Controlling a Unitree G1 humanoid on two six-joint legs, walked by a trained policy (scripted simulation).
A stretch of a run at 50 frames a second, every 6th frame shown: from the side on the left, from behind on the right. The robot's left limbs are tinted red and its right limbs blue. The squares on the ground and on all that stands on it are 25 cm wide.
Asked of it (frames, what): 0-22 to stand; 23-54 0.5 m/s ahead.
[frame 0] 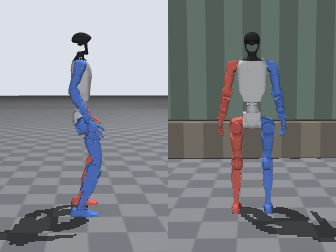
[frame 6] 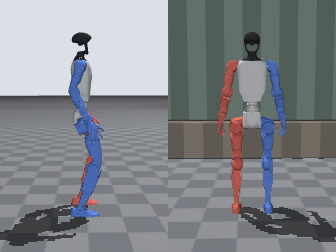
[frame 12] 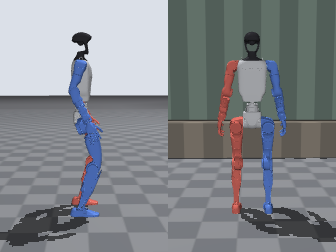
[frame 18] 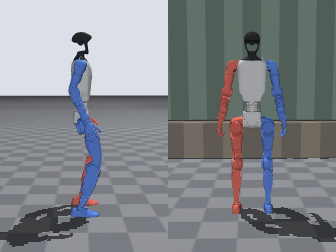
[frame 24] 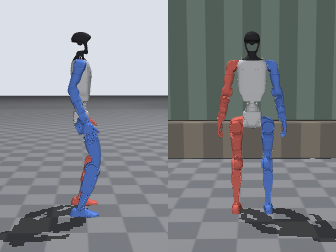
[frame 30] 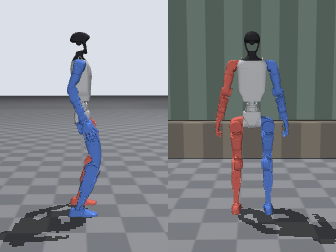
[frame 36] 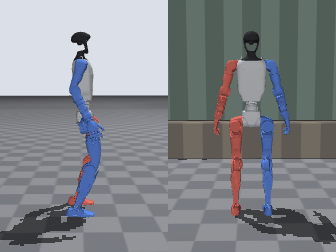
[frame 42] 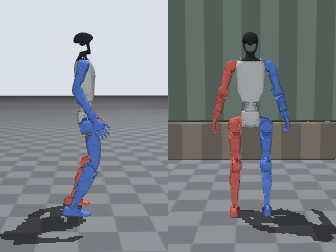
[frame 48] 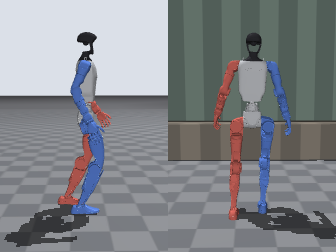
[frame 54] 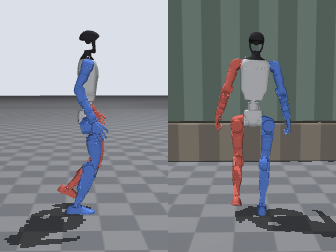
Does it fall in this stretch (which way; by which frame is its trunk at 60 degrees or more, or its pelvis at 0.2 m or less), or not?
no
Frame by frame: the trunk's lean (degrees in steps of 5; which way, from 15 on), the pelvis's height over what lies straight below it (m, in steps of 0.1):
0: 0, 0.8
6: 0, 0.8
12: 0, 0.8
18: 0, 0.8
24: 0, 0.8
30: 0, 0.8
36: 5, 0.8
42: 5, 0.8
48: 0, 0.8
54: 5, 0.8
